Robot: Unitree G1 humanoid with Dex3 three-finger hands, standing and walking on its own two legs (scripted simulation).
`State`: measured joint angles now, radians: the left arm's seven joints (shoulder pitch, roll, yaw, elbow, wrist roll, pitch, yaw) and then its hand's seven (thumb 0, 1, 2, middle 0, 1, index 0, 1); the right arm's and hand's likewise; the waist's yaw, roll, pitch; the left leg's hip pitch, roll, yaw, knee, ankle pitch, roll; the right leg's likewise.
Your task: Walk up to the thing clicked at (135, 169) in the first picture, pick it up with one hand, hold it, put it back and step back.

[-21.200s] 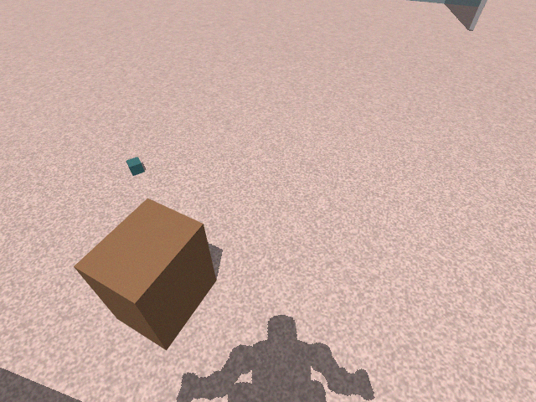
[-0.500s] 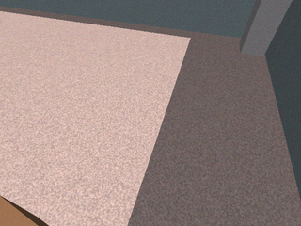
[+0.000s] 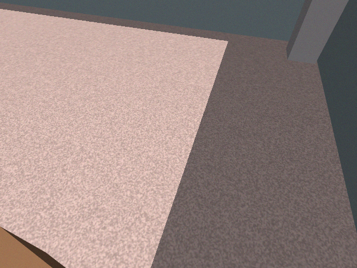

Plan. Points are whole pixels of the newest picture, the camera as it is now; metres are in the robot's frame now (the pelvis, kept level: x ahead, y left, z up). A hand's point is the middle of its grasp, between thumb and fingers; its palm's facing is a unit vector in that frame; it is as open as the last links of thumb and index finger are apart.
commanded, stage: stand
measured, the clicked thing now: out of the picture -0.13 +1.40 -0.75
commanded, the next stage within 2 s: walk up in 0.26 s
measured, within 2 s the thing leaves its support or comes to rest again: neither
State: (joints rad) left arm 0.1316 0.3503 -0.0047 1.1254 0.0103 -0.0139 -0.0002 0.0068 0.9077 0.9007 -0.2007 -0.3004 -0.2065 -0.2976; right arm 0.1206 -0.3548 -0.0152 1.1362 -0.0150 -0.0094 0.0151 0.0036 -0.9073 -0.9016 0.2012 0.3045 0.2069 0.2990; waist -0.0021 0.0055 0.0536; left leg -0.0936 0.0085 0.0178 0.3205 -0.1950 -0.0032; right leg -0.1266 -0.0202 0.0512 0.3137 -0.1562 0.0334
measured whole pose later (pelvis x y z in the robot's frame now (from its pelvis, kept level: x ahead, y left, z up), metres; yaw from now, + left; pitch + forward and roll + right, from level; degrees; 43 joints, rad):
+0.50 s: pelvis +0.05 -0.03 -0.01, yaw -2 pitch -3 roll +1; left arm 0.21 0.42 0.06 1.03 0.03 -0.03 -0.06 0.01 0.91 0.90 -0.20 -0.30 -0.21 -0.30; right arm 0.25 -0.40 -0.08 1.01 -0.05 -0.03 0.05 0.00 -0.90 -0.90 0.20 0.30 0.21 0.30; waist -0.01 0.00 0.06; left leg -0.03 0.04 0.05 0.42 -0.34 0.00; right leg -0.29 -0.04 0.00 0.57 -0.34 -0.02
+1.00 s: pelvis +0.24 -0.03 -0.04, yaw +7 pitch -2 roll +1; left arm 0.23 0.42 0.09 0.83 0.04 -0.02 -0.03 0.01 0.90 0.90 -0.20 -0.30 -0.21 -0.30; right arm 0.35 -0.36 -0.06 0.85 -0.03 0.00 0.07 0.00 -0.91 -0.90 0.20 0.30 0.21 0.30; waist 0.00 -0.11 0.10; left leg -0.42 0.00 0.08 0.71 -0.27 0.04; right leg -0.06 -0.10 -0.13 0.77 -0.54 -0.02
